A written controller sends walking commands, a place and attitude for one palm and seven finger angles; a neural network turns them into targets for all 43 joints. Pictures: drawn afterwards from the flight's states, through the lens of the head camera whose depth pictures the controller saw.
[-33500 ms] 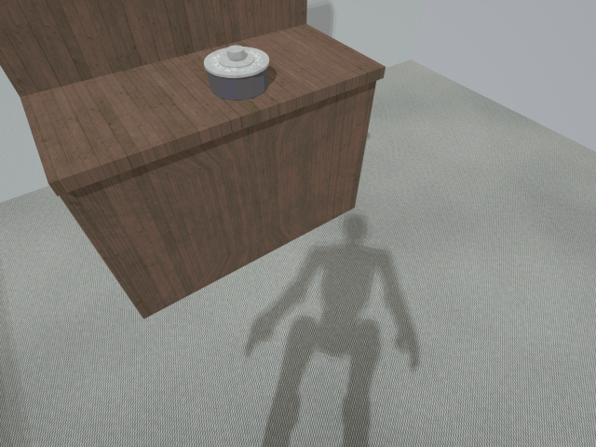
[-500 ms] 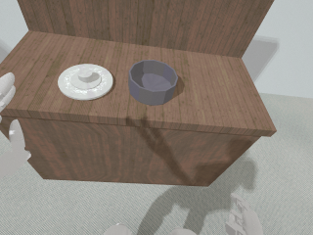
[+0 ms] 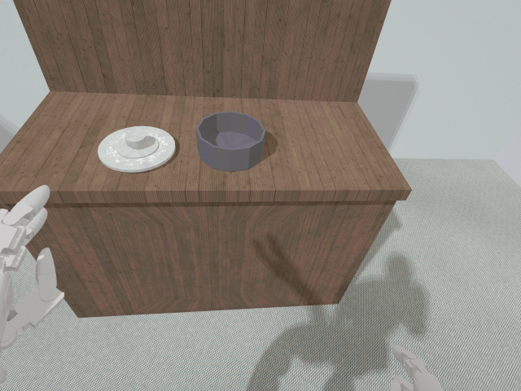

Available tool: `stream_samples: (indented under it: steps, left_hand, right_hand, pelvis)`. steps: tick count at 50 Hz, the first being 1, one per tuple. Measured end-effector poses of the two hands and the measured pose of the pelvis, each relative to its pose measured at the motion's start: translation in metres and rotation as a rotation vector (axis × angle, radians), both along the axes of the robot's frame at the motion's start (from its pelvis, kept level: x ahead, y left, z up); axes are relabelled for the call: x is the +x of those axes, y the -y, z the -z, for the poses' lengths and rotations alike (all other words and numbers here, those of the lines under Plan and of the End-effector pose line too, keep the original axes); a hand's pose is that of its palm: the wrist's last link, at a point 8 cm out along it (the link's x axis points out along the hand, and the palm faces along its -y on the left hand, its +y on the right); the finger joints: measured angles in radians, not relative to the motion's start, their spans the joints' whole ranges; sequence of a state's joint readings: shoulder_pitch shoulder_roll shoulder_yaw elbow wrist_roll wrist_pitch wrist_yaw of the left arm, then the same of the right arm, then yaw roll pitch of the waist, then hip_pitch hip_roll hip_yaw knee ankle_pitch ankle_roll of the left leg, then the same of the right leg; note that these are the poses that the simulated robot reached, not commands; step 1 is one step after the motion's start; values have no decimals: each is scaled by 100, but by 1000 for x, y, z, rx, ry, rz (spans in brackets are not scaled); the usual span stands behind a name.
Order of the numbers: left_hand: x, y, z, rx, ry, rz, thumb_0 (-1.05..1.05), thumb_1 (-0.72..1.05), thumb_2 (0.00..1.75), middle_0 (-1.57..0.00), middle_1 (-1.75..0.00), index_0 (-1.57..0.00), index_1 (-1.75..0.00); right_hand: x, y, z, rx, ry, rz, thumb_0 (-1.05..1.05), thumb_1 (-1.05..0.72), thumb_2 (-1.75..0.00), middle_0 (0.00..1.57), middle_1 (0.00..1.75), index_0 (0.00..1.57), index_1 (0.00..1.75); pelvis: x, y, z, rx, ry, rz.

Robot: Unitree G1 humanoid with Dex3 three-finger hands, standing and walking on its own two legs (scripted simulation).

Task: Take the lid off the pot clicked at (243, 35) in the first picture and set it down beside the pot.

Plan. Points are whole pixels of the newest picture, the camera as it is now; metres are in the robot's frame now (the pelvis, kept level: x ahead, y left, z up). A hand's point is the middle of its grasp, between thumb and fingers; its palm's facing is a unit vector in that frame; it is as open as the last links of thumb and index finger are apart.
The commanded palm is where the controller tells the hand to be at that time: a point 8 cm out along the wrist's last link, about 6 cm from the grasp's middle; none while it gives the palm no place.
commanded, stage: stop stepping back and stand still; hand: left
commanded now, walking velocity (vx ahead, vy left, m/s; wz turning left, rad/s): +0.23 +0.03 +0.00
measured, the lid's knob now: (135, 139) +0.70 +0.34 -0.02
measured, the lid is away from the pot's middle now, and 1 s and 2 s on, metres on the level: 0.24 0.24 0.24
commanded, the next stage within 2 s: let the arm hang, fingers relaxed in 1.92 s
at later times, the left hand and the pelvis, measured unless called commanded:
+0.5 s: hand out of the picture +0.09 +0.29 +0.15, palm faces +0.37 -0.84 -0.39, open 7.4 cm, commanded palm +0.05 +0.32 +0.19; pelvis -0.07 +0.04 +0.00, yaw +2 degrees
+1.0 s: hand out of the picture +0.05 +0.18 -0.17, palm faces -0.03 -1.00 -0.07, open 7.4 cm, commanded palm none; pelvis -0.06 +0.03 -0.01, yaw +4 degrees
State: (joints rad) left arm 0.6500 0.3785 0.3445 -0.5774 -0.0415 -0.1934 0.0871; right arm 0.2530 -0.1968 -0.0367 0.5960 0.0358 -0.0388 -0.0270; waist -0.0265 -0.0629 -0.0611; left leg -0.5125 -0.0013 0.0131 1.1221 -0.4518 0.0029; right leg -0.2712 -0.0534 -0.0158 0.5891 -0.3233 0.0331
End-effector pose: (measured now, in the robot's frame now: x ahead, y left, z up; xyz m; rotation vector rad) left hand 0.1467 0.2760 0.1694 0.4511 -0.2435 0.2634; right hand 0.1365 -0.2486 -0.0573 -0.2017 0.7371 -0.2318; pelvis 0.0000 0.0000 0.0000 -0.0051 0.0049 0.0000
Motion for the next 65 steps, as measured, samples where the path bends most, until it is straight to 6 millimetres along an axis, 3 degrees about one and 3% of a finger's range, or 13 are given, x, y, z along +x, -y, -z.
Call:
stream_samples:
  steps: [5,14,19,23,28,35,37,41,45,49,51,56,65]
  left_hand:
    - [-27,-15,-3,-3,100,10,2,89,89,-21,-30,-21,-31]
    - [-56,-25,-41,109,146,3,2,89,90,-21,-30,-21,-30]
    - [-76,-27,-23,133,60,0,1,89,90,-21,-30,-21,-30]
    - [-89,-44,-2,41,6,-53,1,89,89,-21,-30,-21,-30]
    - [-90,-60,6,-28,49,-72,2,89,89,-21,-30,-21,-30]
    - [-73,-71,-28,41,121,-30,2,89,89,-21,-30,-21,-30]
    - [-53,-82,5,13,-33,-59,1,89,90,-21,-30,-21,-30]
    - [-28,-85,129,-202,-525,-143,0,90,90,-20,-30,-20,-30]
    - [-49,-36,240,-363,-967,-113,1,91,90,-19,-30,-19,-30]
    - [-96,27,303,-456,-1239,-32,2,91,90,-20,-30,-19,-30]
    - [-117,42,316,-531,-1283,-72,-1,93,89,-20,-30,-20,-30]
    - [-134,21,319,-541,-1305,-188,-6,97,89,-21,-30,-21,-30]
    - [-154,-12,312,-505,-1474,-299,-1,93,89,-20,-30,-20,-30]
  right_hand:
    - [-16,-4,-10,-99,67,-10,2,-90,-90,20,30,20,30]
    - [-47,-53,-6,55,90,-100,2,-90,-90,20,30,20,30]
    - [-60,-59,20,92,25,-111,2,-90,-90,21,30,20,30]
    - [-73,-57,19,46,-60,-98,2,-90,-90,21,30,20,30]
    - [-74,-59,5,-67,-26,-95,2,-90,-90,21,30,20,30]
    - [-64,-91,-13,-9,16,-137,2,-90,-90,20,30,20,30]
    - [-58,-95,-3,2,-31,-169,1,-90,-90,20,30,20,30]
    - [-60,-91,18,17,-135,-165,1,-90,-90,21,30,20,30]
    - [-86,-74,29,14,-233,-109,1,-90,-90,21,30,20,30]
    - [-123,-45,45,0,-369,-31,1,-90,-90,21,30,20,30]
    - [-139,-32,54,-8,-451,2,1,-90,-90,21,30,20,30]
    - [-168,-25,58,-28,-633,11,1,-91,-90,20,30,20,30]
    - [-171,-65,55,37,-673,12,1,-91,-90,20,30,20,30]
  pelvis:
    - [-23,-15,13,-21,-6,-37]
    - [-58,-21,-2,-22,28,-29]
    - [-71,-24,8,-46,45,-44]
    - [-74,-32,4,-29,35,-36]
    - [-77,-50,8,-44,21,-43]
    - [-71,-60,-12,-57,8,-79]
    - [-70,-66,-14,-79,-14,-98]
    - [-69,-67,-11,-68,-26,-99]
    - [-67,-53,-7,-27,-18,-83]
    - [-60,-36,3,8,-8,-72]
    - [-58,-32,7,-10,4,-81]
    - [-49,-34,5,-66,-1,-137]
    - [-26,-42,-10,-44,-25,-120]
